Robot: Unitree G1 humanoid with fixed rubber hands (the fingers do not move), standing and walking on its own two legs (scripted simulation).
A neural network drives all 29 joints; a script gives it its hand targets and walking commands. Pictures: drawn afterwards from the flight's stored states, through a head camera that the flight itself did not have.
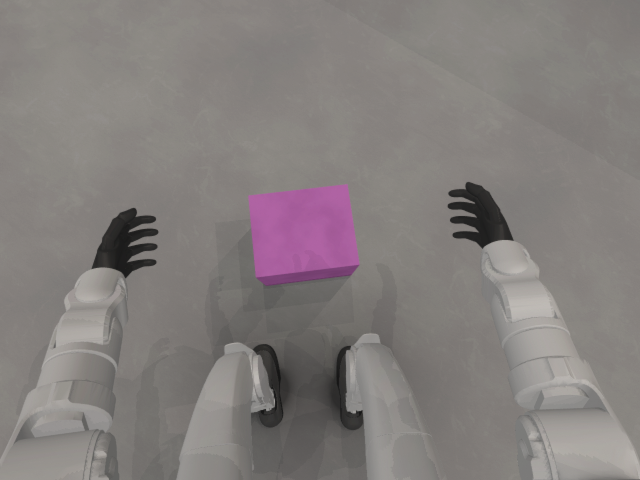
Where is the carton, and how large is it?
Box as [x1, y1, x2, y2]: [248, 184, 359, 285]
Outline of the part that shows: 347,184 248,195 255,274 259,280 264,284 269,285 349,275 352,273 359,263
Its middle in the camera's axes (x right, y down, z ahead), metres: -0.04 +0.00 +1.00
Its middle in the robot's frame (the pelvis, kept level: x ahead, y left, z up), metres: +0.48 +0.00 -0.58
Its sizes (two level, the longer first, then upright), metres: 0.239 0.197 0.203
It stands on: the floor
